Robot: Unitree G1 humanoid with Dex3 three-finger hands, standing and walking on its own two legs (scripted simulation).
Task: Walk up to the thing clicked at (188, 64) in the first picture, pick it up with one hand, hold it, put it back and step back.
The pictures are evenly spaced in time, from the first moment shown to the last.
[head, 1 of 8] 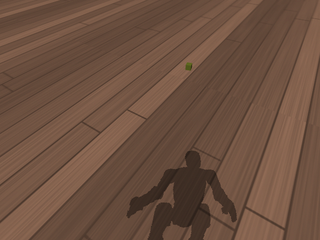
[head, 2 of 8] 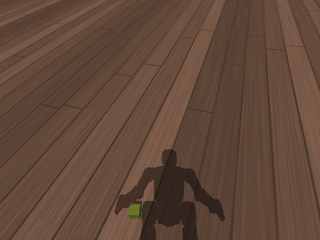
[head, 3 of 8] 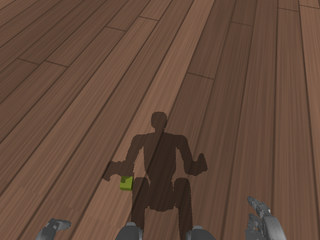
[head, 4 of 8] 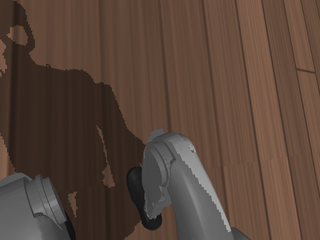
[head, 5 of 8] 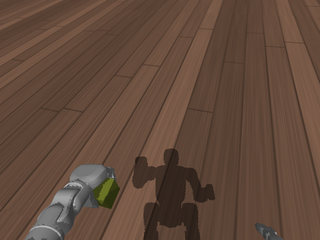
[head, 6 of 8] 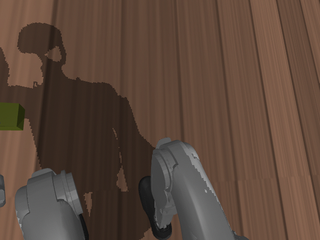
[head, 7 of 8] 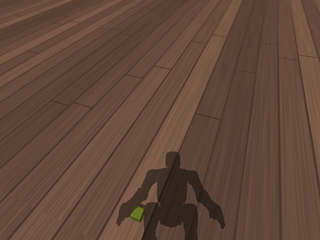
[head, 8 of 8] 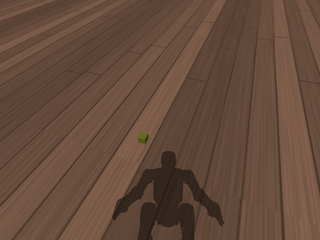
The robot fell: no
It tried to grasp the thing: yes
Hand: left
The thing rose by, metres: 0.68
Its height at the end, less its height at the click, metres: +0.00
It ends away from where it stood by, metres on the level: 0.00
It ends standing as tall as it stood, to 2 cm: yes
